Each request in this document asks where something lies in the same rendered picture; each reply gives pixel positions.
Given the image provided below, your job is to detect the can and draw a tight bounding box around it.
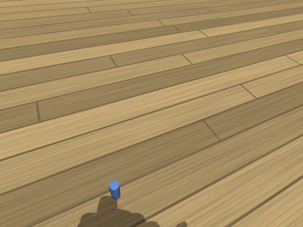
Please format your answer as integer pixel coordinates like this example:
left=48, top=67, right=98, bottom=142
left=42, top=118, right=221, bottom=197
left=109, top=180, right=120, bottom=200

